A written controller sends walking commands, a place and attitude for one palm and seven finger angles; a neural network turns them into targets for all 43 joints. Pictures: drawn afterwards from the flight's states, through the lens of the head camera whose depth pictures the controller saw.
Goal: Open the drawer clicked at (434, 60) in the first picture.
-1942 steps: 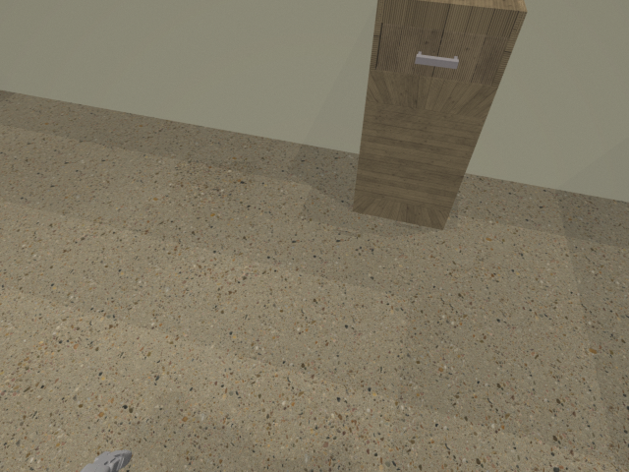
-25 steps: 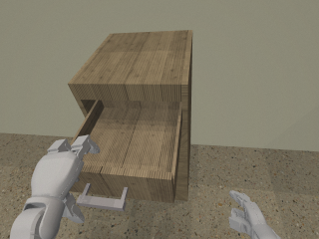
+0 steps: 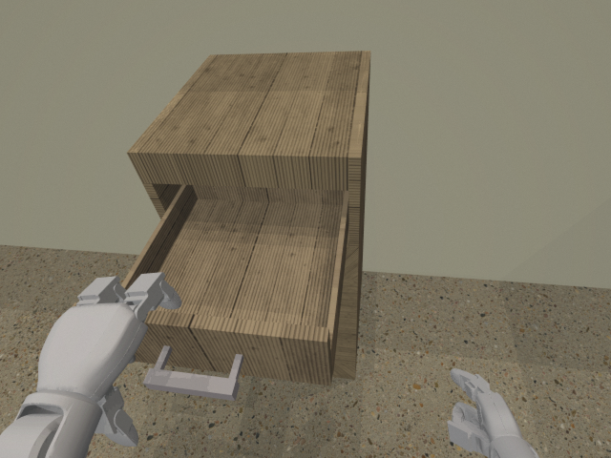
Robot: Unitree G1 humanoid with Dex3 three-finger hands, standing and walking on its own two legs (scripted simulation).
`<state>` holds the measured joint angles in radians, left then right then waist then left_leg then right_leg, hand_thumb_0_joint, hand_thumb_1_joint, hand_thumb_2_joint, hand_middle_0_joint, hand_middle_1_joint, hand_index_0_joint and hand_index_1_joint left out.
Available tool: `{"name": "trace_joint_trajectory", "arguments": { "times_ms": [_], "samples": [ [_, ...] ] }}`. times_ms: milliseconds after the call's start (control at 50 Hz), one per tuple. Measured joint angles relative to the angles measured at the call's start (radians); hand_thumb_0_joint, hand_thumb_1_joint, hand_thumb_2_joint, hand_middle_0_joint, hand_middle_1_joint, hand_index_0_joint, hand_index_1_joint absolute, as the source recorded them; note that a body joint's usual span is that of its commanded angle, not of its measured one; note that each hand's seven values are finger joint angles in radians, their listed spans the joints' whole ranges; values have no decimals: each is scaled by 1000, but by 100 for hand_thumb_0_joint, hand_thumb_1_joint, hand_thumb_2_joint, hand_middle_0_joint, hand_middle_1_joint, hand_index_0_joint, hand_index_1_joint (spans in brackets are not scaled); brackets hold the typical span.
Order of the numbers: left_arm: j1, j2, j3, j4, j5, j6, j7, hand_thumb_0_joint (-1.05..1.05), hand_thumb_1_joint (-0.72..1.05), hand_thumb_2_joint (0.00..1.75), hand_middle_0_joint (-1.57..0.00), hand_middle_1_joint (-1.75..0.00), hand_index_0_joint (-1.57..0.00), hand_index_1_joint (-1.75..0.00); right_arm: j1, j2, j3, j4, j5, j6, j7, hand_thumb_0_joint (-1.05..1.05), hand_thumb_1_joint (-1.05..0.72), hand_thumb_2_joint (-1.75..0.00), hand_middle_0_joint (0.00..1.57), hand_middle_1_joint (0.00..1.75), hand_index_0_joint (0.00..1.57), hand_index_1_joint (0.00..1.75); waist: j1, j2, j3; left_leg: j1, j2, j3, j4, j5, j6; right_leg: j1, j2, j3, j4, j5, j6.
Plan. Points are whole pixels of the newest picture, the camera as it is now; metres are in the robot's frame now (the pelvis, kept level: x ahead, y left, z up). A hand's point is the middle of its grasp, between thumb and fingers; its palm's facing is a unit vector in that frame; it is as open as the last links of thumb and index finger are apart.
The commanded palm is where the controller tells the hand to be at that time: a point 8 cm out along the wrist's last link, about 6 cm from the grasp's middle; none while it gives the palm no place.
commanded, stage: draw the hand back to the body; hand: left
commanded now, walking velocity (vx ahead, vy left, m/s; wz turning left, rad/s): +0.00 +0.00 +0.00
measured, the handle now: (196, 370) +0.23 +0.21 -0.02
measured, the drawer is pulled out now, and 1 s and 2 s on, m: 0.29 0.29 0.29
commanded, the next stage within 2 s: step back with the hand held close in 1.12 s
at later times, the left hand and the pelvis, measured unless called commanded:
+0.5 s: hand (117, 319) +0.19 +0.22 +0.17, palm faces +0.35 -0.86 -0.37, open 12.3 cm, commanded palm +0.14 +0.26 +0.18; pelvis +0.01 +0.00 +0.01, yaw +3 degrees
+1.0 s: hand (98, 342) +0.17 +0.23 +0.16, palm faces +0.42 -0.82 -0.39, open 8.0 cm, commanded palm +0.12 +0.27 +0.18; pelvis +0.00 -0.01 +0.01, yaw +3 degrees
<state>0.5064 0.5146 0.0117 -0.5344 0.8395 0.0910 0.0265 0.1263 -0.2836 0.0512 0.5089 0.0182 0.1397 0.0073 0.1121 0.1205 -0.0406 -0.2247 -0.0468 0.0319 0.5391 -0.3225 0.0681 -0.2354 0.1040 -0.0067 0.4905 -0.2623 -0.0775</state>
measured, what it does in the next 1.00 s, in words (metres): stands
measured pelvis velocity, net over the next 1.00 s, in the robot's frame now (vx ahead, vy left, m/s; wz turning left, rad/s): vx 0.00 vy -0.01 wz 0.05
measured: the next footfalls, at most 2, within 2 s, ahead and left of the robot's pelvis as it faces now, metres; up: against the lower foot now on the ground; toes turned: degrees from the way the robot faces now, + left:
right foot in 1.94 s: -0.09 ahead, -0.11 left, +0.00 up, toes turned +2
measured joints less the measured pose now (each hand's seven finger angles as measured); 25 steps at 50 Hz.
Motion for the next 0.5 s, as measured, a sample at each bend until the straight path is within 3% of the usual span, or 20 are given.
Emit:
{"name": "trace_joint_trajectory", "arguments": {
  "times_ms": [140, 180, 200, 240, 280, 360, 500],
  "samples": [
    [10, 33, 66, -10, -10, -45, 33, 0, -49, 30, -33, -120, -32, -120, 2, 17, -4, -1, 3, -6, 0, 1, -90, -90, 20, 30, 19, 30, 0, -1, -7, -7, 0, 2, 7, -6, 1, -6, 1, 2, 5, -5, 1],
    [11, -35, 114, 2, -358, -82, 37, -1, -48, 30, -32, -119, -32, -120, 2, 32, -11, 3, 7, -52, -12, 1, -90, -90, 20, 30, 20, 30, -28, 2, 21, 19, -6, -9, 0, -5, 4, 23, -5, -8, -1, -7, 3],
    [17, -83, 131, 14, -490, -104, 42, -1, -48, 31, -32, -119, -32, -119, 7, 43, -11, 6, 8, -86, -20, 1, -90, -90, 20, 30, 20, 30, -40, -2, 32, 32, -9, -12, -6, -3, 4, 33, -8, -10, -2, -9, 4],
    [34, -163, 143, 26, -679, -129, 48, -1, -46, 32, -32, -118, -32, -118, 30, 65, -8, 6, 8, -137, -37, 1, -90, -90, 20, 30, 20, 30, -56, -18, 43, 55, -13, -16, -21, 0, 3, 55, -13, -13, -9, -13, 5],
    [48, -202, 142, 20, -783, -148, 55, -1, -42, 33, -31, -115, -31, -116, 61, 82, 0, 16, 1, -179, -54, 1, -90, -90, 20, 30, 20, 30, -61, -40, 42, 74, -15, -23, -35, 3, 1, 74, -14, -18, -21, -14, 4],
    [60, -211, 148, -17, -868, -188, 72, -1, -33, 37, -31, -109, -30, -110, 102, 90, 10, 54, -8, -239, -66, 1, -90, -90, 20, 30, 20, 30, -64, -68, 35, 99, -16, -37, -53, 5, -4, 105, -14, -29, -47, -12, 0],
    [34, -188, 215, -4, -913, -230, 69, -1, -12, 46, -29, -96, -29, -96, 86, 70, -13, 105, -11, -257, -58, 1, -90, -90, 20, 30, 20, 30, -73, -53, 47, 106, -18, -43, -74, 20, -4, 116, -17, -33, -73, 3, 0]
  ]
}}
